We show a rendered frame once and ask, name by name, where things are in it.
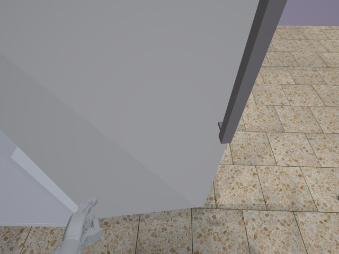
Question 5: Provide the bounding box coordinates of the handle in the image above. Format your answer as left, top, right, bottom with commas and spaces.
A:
218, 0, 287, 144

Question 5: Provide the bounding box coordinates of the fridge door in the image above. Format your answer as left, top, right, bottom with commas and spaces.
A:
0, 0, 260, 219

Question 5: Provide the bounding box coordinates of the left robot forearm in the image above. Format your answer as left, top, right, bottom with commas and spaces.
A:
54, 239, 83, 254

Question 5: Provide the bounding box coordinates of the robot left hand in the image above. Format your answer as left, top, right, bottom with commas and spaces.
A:
62, 197, 103, 249

